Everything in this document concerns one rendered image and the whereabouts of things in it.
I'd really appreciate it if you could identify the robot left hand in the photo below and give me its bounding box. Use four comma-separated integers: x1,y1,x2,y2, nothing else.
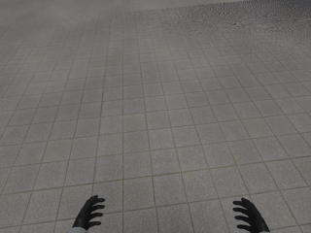
72,195,105,231

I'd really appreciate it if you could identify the robot right hand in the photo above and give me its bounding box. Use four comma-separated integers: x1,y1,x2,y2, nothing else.
232,197,270,233

